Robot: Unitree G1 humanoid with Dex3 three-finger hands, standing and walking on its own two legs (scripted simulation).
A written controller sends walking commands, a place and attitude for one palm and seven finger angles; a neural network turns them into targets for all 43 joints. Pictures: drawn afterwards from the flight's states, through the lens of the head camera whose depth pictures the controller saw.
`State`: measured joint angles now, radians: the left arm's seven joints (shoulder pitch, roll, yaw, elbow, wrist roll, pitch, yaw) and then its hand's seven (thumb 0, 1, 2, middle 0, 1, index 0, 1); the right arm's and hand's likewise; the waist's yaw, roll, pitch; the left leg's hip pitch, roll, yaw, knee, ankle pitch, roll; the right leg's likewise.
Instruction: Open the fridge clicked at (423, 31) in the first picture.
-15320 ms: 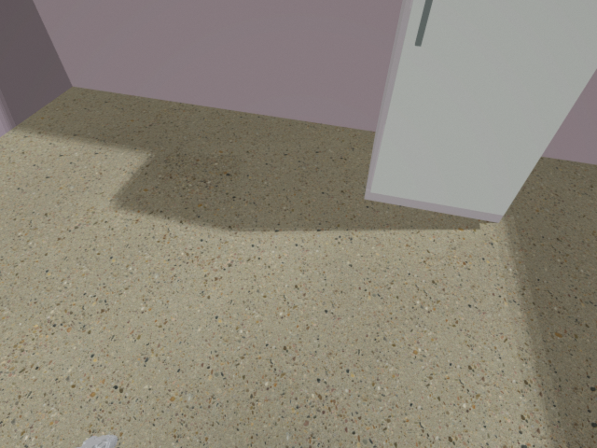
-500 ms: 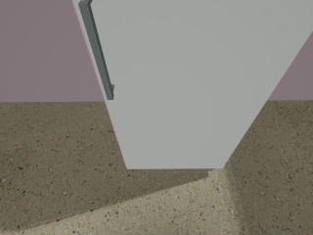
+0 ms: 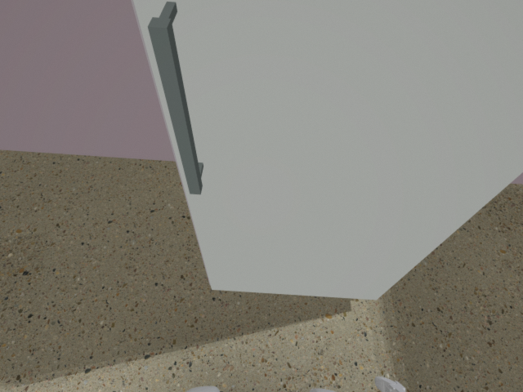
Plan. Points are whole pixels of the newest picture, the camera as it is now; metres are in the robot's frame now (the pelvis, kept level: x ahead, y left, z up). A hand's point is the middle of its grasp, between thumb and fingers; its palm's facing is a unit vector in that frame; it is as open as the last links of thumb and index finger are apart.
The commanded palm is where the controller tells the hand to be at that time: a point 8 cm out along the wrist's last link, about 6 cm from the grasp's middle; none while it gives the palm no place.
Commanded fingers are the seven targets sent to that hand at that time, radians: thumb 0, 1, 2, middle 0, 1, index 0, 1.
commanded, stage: come to a stop and stand still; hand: left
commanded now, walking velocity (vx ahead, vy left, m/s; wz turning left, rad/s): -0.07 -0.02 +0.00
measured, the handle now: (185, 118) +0.44 +0.16 +0.16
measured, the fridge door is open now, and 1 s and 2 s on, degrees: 0 0 0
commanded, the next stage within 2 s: look again from close up in 1.88 s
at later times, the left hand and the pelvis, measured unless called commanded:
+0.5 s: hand out of the picture +0.01 +0.17 -0.19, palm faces +0.09 -0.98 -0.17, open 7.3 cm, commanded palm none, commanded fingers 0.00 0.90 0.90 -0.20 -0.30 -0.20 -0.30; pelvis -0.02 -0.01 -0.01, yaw +2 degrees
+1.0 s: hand out of the picture -0.04 +0.17 -0.18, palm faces +0.04 -0.99 -0.16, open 7.4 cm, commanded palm none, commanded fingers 0.00 0.90 0.90 -0.20 -0.30 -0.20 -0.30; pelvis -0.01 +0.01 +0.00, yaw +1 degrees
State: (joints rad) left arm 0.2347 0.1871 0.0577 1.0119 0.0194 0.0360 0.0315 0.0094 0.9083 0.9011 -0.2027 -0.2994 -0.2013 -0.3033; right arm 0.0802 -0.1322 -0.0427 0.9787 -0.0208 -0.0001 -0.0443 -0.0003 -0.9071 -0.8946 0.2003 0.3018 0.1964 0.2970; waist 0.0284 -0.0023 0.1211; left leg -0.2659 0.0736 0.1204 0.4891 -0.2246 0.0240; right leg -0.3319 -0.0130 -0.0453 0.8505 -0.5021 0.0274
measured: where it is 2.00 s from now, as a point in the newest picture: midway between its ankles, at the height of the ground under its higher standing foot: outside the picture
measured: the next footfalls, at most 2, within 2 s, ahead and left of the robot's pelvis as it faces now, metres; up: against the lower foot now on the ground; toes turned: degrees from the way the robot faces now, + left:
right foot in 0.12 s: +0.04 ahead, -0.15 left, +0.00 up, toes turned -2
left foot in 0.42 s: -0.01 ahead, +0.10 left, +0.00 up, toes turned +4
